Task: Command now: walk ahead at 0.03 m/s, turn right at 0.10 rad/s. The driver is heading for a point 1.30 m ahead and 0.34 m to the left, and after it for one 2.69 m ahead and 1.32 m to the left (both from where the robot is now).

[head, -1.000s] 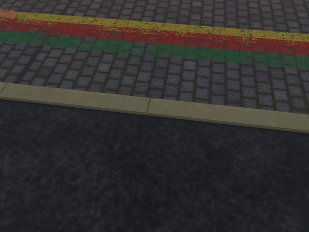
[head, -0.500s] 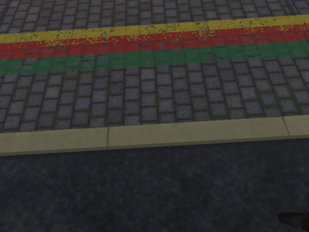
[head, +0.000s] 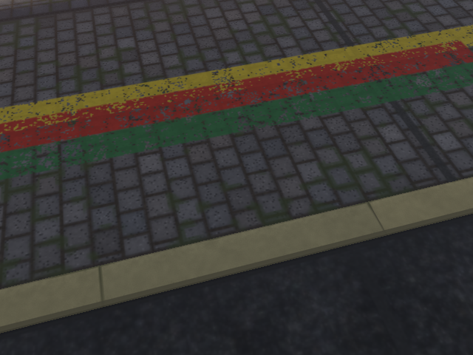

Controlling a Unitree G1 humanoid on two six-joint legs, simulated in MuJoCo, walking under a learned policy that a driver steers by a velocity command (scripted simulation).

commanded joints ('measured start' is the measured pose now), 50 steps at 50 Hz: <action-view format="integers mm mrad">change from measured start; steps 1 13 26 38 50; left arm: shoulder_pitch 24 103 -47 -166 0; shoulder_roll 143 133 91 114 87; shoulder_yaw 38 31 34 41 47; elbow -41 -9 -84 -132 -4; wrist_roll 14 -8 -26 -36 -3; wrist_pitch -15 -52 -157 -162 -170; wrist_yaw -3 1 -16 -38 -33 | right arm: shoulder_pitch -18 -21 219 250 177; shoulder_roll -99 -100 -156 -218 -98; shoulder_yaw -20 -27 -48 -74 -64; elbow -58 27 92 63 -68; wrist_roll -14 12 22 42 37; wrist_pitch -23 -20 -98 -45 -9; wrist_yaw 5 -9 17 -34 -13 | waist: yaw -17 29 -48 3 6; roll -96 -106 61 131 -88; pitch -100 2 -4 -1 -23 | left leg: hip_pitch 43 -5 459 169 -333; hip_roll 55 -16 305 227 162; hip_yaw -56 36 -483 -320 -124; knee -98 104 -273 -224 647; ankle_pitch -202 -292 -60 99 -91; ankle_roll -11 -5 241 133 -9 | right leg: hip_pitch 14 -30 -602 -69 114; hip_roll -86 -95 -54 19 -242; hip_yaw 93 169 14 -30 83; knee -130 -222 567 -44 -409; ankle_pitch -68 -391 -85 245 117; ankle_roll -102 -140 -59 -10 -214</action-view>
